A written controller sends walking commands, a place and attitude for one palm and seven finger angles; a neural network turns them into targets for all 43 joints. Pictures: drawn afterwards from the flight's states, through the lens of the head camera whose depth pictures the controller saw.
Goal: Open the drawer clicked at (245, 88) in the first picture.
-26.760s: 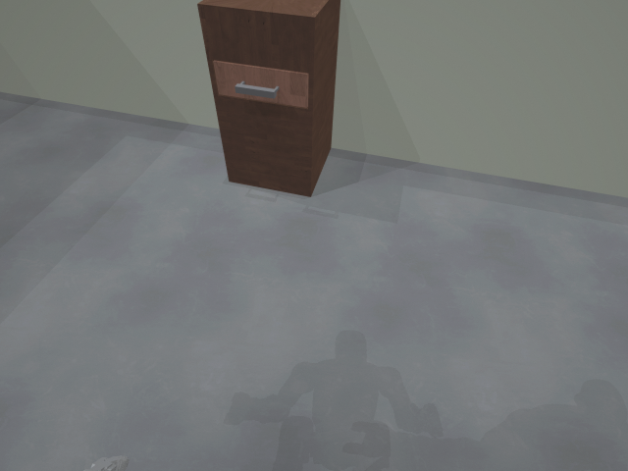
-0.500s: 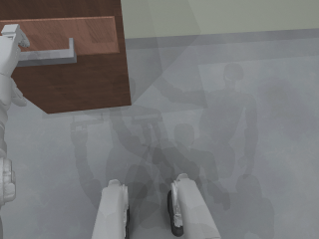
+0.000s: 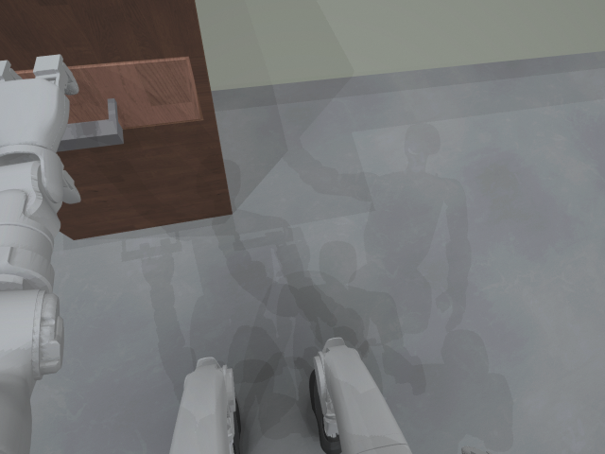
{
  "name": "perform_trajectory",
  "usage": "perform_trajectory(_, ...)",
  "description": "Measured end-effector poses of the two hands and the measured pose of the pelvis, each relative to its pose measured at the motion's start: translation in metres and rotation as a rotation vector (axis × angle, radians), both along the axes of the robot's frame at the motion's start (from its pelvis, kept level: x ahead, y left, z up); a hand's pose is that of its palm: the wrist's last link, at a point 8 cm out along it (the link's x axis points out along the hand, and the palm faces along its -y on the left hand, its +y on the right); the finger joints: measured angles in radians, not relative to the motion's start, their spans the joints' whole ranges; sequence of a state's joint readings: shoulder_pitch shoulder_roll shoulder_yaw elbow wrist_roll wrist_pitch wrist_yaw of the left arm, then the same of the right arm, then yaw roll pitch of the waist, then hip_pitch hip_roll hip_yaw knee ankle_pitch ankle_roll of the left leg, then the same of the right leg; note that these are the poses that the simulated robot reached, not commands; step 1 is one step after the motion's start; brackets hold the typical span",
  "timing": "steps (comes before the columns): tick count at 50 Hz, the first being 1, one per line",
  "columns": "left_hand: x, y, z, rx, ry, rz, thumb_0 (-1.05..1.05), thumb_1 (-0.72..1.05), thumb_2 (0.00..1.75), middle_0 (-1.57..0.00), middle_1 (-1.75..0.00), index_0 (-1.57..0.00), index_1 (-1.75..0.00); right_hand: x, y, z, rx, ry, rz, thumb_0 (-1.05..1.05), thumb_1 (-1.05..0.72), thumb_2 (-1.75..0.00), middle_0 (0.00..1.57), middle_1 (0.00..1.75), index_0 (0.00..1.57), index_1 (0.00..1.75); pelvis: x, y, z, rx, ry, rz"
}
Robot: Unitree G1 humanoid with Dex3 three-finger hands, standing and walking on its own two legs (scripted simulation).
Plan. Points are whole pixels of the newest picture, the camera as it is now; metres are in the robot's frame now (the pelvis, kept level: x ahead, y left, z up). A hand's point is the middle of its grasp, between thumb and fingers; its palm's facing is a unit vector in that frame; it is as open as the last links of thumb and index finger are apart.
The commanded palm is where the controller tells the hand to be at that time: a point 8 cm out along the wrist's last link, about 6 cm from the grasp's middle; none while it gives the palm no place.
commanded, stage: re-aim the fingers above the handle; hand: left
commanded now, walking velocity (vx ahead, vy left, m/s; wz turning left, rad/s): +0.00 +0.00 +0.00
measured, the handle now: (60, 124) +0.59 +0.29 -0.08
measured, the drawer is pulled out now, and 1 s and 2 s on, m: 0.00 0.00 0.00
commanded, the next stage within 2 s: lower the fingers behind the handle in 0.70 s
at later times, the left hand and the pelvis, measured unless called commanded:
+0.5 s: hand (32, 148) +0.52 +0.30 -0.03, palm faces -0.02 +0.06 -1.00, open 13.8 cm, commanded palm +0.51 +0.27 +0.03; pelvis +0.00 -0.01 -0.01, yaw +0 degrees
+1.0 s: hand (35, 172) +0.50 +0.30 -0.05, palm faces -0.19 +0.02 -0.98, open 13.9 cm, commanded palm +0.51 +0.27 +0.01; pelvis +0.00 +0.00 +0.00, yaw +0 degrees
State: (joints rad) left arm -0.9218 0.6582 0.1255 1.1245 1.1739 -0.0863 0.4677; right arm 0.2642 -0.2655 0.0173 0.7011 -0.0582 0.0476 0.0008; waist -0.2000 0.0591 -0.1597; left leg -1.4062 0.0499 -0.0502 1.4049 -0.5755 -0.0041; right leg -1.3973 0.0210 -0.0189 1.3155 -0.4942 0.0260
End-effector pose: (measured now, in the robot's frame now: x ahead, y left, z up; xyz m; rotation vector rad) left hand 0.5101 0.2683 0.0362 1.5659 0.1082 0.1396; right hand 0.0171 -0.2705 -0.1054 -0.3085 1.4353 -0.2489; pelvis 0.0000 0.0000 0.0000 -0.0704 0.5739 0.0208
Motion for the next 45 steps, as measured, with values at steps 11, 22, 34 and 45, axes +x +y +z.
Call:
perform_trajectory(11, -0.029, 0.021, -0.007, -0.014, 0.208, 0.03, 0.0, -0.49, 0.3, -0.32, -1.2, -0.32, -1.2, -0.002, 0.0, 0.0, 0.022, 0.045, 0.0, 0.01, -0.91, -0.9, 0.21, 0.3, 0.21, 0.3, 0.006, -0.005, 0.01, 0.016, -0.004, 0.01)
perform_trajectory(22, -0.001, 0.001, 0.005, -0.01, -0.031, -0.014, 0.0, -0.49, 0.3, -0.32, -1.2, -0.32, -1.2, 0.024, -0.016, -0.002, -0.034, -0.061, 0.037, 0.01, -0.91, -0.9, 0.2, 0.3, 0.2, 0.3, 0.001, -0.006, -0.005, 0.002, 0.005, 0.009)
perform_trajectory(34, -0.024, 0.007, -0.009, -0.039, 0.165, -0.022, 0.0, -0.49, 0.3, -0.33, -1.2, -0.33, -1.2, 0.013, 0.0, -0.004, 0.004, -0.008, 0.019, 0.01, -0.91, -0.9, 0.21, 0.3, 0.21, 0.3, 0.003, -0.006, 0.005, 0.012, 0.005, 0.015)
perform_trajectory(45, 0.001, 0.02, 0.003, 0.045, 0.053, 0.07, 0.0, -0.49, 0.3, -0.32, -1.2, -0.32, -1.2, 0.005, -0.005, -0.003, -0.004, -0.023, 0.011, 0.01, -0.9, -0.9, 0.2, 0.3, 0.2, 0.3, 0.0, -0.002, -0.004, 0.003, 0.005, 0.001)
